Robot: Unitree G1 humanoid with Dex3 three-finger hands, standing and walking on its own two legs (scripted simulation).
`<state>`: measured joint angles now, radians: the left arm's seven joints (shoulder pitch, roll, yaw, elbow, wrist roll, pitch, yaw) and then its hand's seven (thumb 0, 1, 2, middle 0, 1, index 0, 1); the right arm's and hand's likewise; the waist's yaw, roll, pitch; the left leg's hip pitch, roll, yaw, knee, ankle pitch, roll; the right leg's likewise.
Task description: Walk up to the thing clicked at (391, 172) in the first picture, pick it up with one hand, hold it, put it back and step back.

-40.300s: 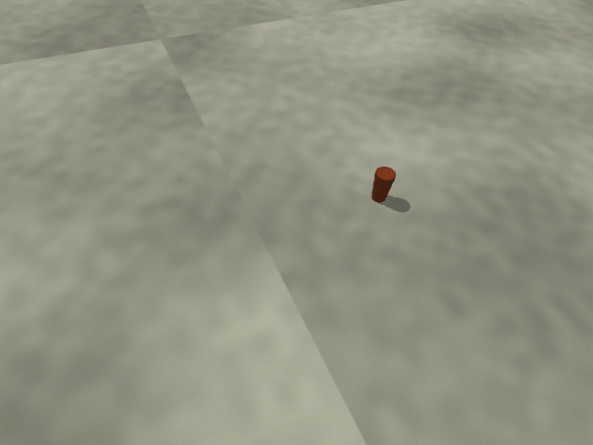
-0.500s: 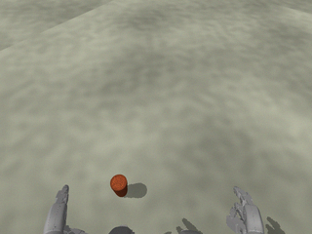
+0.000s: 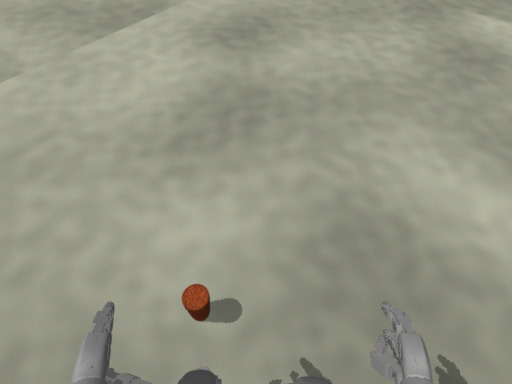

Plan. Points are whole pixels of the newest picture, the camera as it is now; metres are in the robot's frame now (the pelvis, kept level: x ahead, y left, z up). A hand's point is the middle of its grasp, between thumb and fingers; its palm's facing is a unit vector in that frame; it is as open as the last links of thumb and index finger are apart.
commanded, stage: home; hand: left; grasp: from the side
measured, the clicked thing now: (198, 304) +0.45 +0.18 -0.64
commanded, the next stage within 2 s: stand in 0.48 s
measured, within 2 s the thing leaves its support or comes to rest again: neither
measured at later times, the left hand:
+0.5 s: hand (134, 356) +0.17 +0.19 -0.06, palm faces +0.11 -0.95 -0.28, open 17.4 cm
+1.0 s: hand (133, 357) +0.17 +0.19 -0.07, palm faces +0.03 -0.95 -0.32, open 9.8 cm
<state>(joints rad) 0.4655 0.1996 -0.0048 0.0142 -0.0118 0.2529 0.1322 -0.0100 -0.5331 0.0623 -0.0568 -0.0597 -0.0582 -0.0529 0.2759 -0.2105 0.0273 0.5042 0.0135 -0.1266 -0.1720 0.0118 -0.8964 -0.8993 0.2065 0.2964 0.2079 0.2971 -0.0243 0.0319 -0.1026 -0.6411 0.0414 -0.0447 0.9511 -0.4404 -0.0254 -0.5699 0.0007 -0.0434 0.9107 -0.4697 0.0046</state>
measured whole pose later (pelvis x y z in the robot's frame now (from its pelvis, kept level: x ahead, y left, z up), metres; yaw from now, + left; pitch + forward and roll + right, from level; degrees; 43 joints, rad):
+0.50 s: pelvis +0.01 +0.01 +0.00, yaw +0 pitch +8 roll -2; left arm 0.47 0.20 0.00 0.01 -0.01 0.24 0.13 -0.01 -0.52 0.07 -0.06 -0.06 -0.06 -0.06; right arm 0.28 -0.21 0.03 0.51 0.01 -0.13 -0.17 0.01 -0.90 -0.90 0.21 0.30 0.21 0.30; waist -0.02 0.03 -0.10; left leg -0.64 0.04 -0.04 0.95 -0.45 -0.02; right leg -0.56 0.00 -0.04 0.90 -0.47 0.01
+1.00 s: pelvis +0.01 +0.00 +0.01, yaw +0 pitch +5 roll -1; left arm 0.35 0.23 -0.01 0.22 0.05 0.14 0.09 0.00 0.48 0.80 -0.20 -0.29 -0.20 -0.28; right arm 0.23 -0.23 0.02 0.62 -0.06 -0.09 -0.11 0.01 -0.90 -0.90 0.21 0.30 0.21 0.30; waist -0.01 0.01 -0.05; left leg -0.56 0.02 -0.03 0.91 -0.44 -0.01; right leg -0.49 -0.02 -0.03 0.89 -0.48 0.01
